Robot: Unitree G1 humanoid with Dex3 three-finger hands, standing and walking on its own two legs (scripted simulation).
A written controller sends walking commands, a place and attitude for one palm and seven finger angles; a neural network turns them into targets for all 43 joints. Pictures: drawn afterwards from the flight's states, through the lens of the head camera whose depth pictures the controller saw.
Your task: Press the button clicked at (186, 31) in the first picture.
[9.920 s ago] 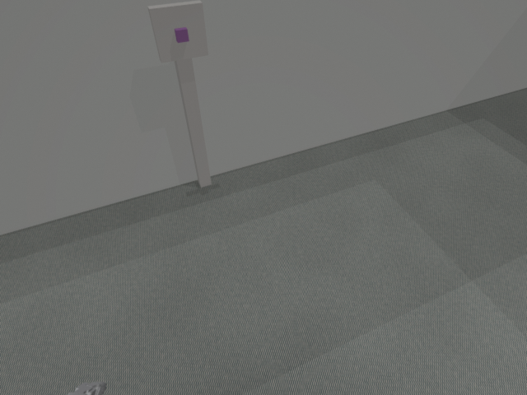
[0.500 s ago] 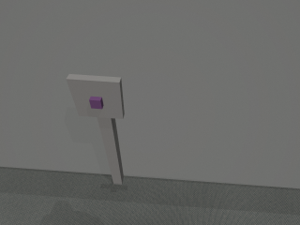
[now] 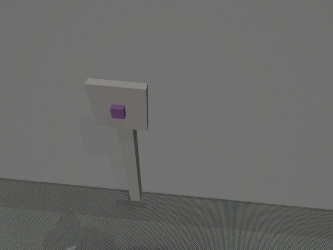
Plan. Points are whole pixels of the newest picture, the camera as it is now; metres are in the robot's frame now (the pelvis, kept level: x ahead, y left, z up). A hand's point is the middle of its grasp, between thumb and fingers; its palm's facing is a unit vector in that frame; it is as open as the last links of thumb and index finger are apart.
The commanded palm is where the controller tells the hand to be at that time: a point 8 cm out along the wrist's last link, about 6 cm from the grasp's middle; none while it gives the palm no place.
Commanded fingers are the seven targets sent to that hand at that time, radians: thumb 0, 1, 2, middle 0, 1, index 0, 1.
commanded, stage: raise the hand and make a fist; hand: left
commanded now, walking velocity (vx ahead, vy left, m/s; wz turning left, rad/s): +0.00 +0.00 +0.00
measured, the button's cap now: (118, 111) +0.50 +0.19 +0.03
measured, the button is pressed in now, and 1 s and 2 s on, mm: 0 0 0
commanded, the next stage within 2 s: aim a knuckle at the button in 1.92 s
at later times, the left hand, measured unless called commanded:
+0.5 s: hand (90, 237) +0.16 +0.19 -0.04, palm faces +0.06 -1.00 -0.06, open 4.3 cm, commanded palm +0.13 +0.25 -0.04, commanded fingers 0.00 0.90 0.90 -1.02 -1.20 -1.02 -1.20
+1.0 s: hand (90, 217) +0.19 +0.19 -0.01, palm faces +0.02 -1.00 -0.05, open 3.1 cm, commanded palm +0.16 +0.25 +0.00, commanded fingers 0.00 0.90 0.90 -1.30 -1.50 -1.30 -1.50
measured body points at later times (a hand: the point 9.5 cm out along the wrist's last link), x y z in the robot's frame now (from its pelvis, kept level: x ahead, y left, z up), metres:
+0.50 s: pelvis +0.00 -0.02 -0.10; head +0.06 +0.01 +0.35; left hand +0.15 +0.24 -0.04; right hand +0.25 -0.22 -0.15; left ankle +0.04 +0.08 -0.74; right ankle +0.02 -0.13 -0.74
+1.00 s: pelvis +0.01 -0.02 -0.07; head +0.06 +0.00 +0.37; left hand +0.19 +0.24 -0.01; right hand +0.20 -0.26 -0.14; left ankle +0.04 +0.08 -0.74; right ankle +0.02 -0.13 -0.74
